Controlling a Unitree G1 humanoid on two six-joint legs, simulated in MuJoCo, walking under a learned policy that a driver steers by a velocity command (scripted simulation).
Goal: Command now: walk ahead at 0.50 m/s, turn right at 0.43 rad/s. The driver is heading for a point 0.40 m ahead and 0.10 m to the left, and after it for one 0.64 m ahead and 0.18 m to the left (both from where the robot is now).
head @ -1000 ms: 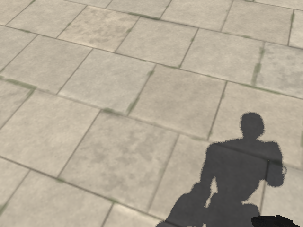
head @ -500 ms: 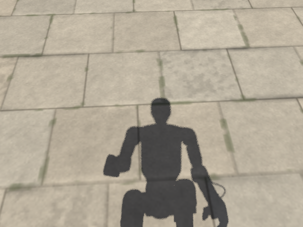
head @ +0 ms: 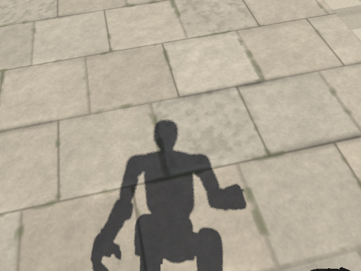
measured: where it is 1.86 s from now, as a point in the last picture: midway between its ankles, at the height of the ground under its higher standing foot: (188, 223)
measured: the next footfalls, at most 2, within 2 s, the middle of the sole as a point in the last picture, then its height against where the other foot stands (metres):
left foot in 0.12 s outside the picture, level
right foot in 0.60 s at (227, 261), level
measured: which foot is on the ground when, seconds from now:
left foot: up 0.00-0.10, down 0.12-0.62, up 0.64-1.00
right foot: down 0.00-0.14, up 0.16-0.58, down 0.60-1.00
